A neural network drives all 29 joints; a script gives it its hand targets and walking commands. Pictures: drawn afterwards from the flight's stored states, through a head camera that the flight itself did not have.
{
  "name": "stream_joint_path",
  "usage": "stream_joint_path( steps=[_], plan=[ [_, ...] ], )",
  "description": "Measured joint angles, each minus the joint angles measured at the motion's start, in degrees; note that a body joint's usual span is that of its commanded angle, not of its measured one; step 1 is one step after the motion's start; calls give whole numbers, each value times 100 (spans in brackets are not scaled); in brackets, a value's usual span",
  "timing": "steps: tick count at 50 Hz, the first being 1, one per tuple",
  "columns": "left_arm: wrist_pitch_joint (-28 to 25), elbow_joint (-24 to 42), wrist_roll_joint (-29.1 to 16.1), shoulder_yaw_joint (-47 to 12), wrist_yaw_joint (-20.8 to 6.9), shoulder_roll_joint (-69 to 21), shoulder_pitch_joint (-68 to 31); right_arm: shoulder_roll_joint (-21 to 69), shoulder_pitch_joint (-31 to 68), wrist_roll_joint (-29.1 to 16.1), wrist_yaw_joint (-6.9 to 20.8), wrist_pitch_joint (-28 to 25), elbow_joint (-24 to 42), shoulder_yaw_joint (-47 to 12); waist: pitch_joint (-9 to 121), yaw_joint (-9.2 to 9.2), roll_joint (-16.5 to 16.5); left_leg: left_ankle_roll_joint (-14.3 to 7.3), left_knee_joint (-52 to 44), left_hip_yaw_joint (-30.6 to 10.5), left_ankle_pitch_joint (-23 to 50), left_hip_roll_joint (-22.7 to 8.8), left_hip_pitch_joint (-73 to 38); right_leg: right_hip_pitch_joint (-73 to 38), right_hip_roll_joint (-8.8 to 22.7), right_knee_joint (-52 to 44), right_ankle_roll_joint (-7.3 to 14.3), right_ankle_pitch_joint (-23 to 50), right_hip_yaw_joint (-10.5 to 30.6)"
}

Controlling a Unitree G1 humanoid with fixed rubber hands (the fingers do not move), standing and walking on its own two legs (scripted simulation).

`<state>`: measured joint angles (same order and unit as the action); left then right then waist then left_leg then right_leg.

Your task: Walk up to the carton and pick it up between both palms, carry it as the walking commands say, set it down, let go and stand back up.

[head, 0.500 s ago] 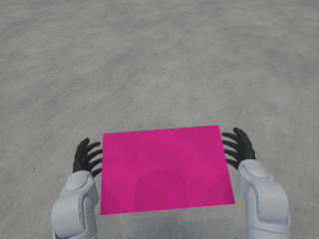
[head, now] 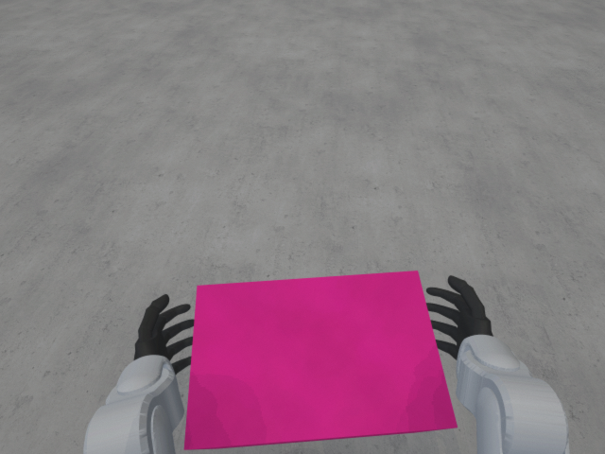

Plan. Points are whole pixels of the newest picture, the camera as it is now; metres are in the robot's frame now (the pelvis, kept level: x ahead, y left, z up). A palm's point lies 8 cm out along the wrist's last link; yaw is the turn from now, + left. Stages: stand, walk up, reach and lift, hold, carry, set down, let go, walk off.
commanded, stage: carry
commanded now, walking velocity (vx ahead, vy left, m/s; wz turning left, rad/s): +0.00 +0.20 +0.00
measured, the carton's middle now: (313, 363) +0.26 +0.02 +0.01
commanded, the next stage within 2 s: none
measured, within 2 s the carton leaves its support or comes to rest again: neither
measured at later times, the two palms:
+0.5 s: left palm (102, 324) +0.26 +0.26 +0.11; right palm (419, 361) +0.22 -0.09 +0.11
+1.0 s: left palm (4, 323) +0.27 +0.37 +0.11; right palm (312, 371) +0.21 +0.02 +0.11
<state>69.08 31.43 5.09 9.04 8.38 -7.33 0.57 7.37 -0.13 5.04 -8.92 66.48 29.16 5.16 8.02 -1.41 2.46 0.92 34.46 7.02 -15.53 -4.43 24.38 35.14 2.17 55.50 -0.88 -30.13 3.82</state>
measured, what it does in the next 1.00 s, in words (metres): steps to the left: right foot, then left foot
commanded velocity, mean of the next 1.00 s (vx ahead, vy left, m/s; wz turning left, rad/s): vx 0.00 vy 0.20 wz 0.00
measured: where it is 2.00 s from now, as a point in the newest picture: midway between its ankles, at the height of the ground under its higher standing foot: outside the picture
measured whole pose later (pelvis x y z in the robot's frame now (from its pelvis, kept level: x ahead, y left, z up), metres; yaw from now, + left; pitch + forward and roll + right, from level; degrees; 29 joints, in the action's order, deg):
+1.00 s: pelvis +0.00 +0.24 +0.01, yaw -10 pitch +5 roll +2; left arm 67.9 30.3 5.8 7.5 8.3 -7.4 -0.1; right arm 7.2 1.9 5.5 -8.4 69.0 30.8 6.9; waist 6.3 0.4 0.6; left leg 2.1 49.4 3.7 -20.1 -2.3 30.5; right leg 21.4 7.9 30.1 -2.1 -13.3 -5.2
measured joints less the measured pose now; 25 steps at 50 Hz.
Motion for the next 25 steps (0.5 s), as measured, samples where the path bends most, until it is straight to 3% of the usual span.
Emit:
stream_joint_path(
  steps=[2,4,7,10,13,17,21,25],
  plan=[
    [60,-49,-24,-8,10,0,14,7,-114,-7,19,27,8,11,-32,-10,-37,-76,-107,235,-84,-105,-191,98,30,656,62,63,-518],
    [49,-70,-19,-69,11,3,-10,13,-170,-8,18,31,88,52,-64,59,-87,-130,-190,422,-83,-147,-316,-38,26,651,102,177,-844],
    [-15,-66,9,-114,-41,7,-72,12,-155,-18,-10,60,245,86,-35,221,-182,-216,-87,650,-171,-147,-323,-551,-60,-318,226,311,-1095],
    [-61,-152,77,-133,-100,5,-169,-2,-74,-7,-45,112,287,116,76,280,-212,-251,349,875,-449,-99,-181,-1249,-62,-1943,308,1253,-1184],
    [-102,-483,125,-203,-69,4,-138,-4,-24,2,-37,226,46,236,95,314,-336,45,1238,309,-1017,98,240,-1219,-25,-1921,347,1177,-1089],
    [-89,-413,141,-166,-53,-7,14,-9,52,8,-15,287,-70,186,-39,275,-294,226,1836,-197,-458,76,596,-1472,109,-2468,185,1483,-932],
    [-151,-152,91,-166,-3,-7,14,-12,162,5,43,205,66,177,-109,162,-181,240,1314,-391,-308,1,562,-1483,346,-2652,-24,1660,-783],
    [-110,-17,80,-205,49,-2,-77,-13,237,35,87,182,165,215,-65,63,-110,183,41,-238,-174,28,52,-1319,592,-2412,-291,1583,-647]
  ],
)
